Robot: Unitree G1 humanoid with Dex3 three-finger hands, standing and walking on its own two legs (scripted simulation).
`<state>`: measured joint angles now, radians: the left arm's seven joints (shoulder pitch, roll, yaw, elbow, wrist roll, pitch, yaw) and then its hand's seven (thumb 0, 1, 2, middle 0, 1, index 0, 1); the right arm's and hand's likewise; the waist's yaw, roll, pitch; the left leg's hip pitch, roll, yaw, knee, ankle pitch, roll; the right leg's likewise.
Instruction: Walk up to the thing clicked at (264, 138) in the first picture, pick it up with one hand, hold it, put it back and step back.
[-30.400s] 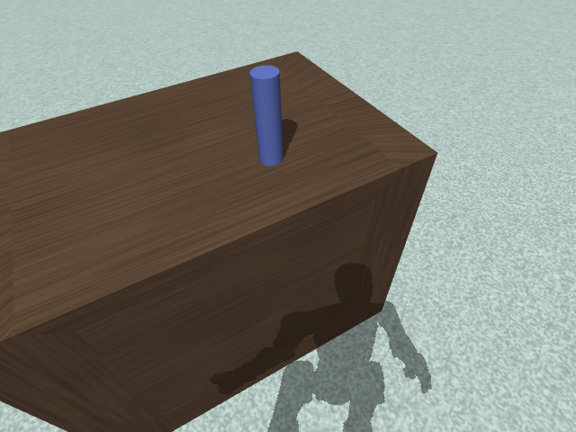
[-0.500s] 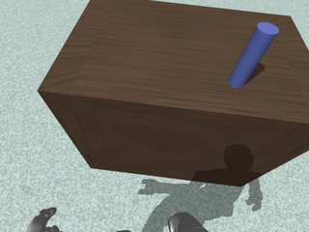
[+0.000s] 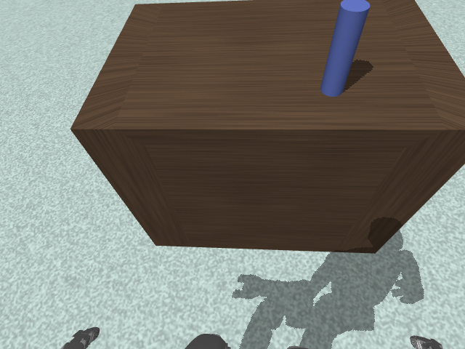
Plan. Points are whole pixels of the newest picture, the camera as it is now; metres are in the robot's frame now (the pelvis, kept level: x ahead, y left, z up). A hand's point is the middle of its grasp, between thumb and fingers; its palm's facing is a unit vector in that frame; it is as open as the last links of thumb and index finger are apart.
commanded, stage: step back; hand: right
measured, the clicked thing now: (341, 52) +0.70 -0.20 +0.09
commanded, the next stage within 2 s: none
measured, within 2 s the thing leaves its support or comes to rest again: neither
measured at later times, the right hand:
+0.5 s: hand out of the picture -0.02 -0.28 -0.13, palm faces -0.03 +0.89 -0.44, open 7.3 cm
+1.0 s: hand out of the picture -0.23 -0.30 -0.15, palm faces -0.13 +0.91 -0.39, open 7.3 cm
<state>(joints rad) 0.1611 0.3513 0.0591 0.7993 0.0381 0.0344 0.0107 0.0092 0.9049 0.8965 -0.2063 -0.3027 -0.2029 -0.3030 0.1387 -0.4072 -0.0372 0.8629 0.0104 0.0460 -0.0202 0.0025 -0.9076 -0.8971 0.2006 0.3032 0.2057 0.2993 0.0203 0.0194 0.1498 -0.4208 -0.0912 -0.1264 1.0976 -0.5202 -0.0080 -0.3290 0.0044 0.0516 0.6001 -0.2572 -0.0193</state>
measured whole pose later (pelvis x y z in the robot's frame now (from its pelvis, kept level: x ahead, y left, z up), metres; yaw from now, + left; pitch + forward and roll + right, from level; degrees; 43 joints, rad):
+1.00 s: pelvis -0.31 -0.04 +0.00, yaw +4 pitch -2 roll +0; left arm 0.09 0.39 0.06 0.79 0.02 0.09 0.02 0.01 0.91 0.90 -0.20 -0.30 -0.20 -0.30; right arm 0.20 -0.35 -0.02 0.89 -0.04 0.03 -0.01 0.01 -0.91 -0.90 0.20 0.30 0.21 0.30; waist -0.01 -0.03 0.18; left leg -0.29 -0.01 -0.04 0.63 -0.30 0.02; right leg -0.48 0.05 0.07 1.06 -0.54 -0.02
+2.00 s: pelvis -0.41 -0.07 +0.00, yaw +6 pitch -2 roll +0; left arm 0.24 0.36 0.05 0.99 0.04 -0.05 0.00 0.01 0.90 0.90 -0.21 -0.30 -0.20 -0.30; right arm 0.20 -0.41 -0.06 0.99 -0.03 0.01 0.03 0.00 -0.91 -0.90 0.20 0.30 0.20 0.30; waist 0.04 0.04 0.08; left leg -0.38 0.03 -0.06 0.74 -0.40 0.00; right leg -0.19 -0.03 -0.07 0.55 -0.32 -0.01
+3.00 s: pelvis -0.39 -0.05 +0.02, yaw +4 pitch -3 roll +0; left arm 0.09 0.36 0.00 1.14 0.01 -0.02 -0.01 0.01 0.91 0.90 -0.20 -0.30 -0.20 -0.30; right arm 0.11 -0.35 0.00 1.15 -0.01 -0.01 0.02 0.00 -0.91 -0.90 0.20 0.30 0.20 0.30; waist -0.02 0.01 0.06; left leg -0.17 0.06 0.02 0.34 -0.13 -0.04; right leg -0.09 -0.01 -0.01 0.34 -0.21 0.01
